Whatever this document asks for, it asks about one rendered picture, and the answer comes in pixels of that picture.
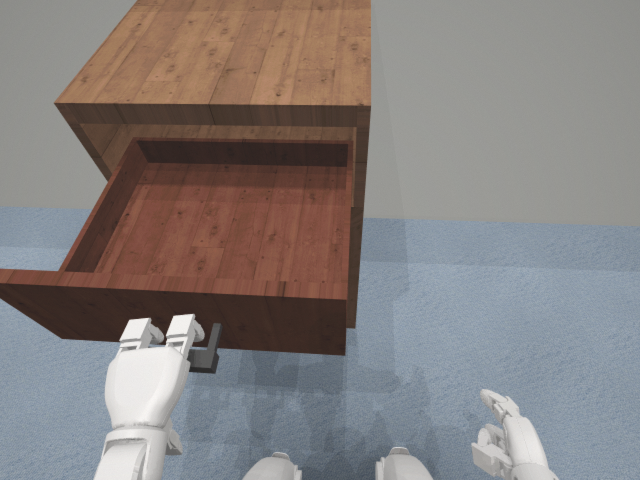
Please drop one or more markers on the robot right hand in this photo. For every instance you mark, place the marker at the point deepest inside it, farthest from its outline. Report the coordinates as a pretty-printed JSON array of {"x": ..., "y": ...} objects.
[{"x": 518, "y": 442}]

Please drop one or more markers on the cabinet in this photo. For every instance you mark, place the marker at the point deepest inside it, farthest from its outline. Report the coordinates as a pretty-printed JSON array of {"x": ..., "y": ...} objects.
[{"x": 232, "y": 69}]

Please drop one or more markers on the robot left hand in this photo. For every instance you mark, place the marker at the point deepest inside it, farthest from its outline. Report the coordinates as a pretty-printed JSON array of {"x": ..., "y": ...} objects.
[{"x": 143, "y": 385}]

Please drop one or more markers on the robot right thigh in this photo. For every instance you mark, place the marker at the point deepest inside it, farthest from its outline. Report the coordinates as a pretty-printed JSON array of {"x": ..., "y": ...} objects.
[{"x": 401, "y": 467}]

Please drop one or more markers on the drawer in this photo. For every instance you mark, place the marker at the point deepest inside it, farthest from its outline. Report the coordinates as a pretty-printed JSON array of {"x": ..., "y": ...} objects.
[{"x": 250, "y": 233}]

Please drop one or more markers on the handle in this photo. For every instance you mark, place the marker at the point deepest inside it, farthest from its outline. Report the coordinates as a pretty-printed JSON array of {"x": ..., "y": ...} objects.
[{"x": 206, "y": 361}]

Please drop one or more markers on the robot left shin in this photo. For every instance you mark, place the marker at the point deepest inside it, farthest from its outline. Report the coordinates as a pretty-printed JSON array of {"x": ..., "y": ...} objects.
[{"x": 281, "y": 455}]

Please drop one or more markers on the left robot forearm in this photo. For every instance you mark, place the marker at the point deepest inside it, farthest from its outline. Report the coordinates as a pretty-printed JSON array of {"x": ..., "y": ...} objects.
[{"x": 133, "y": 453}]

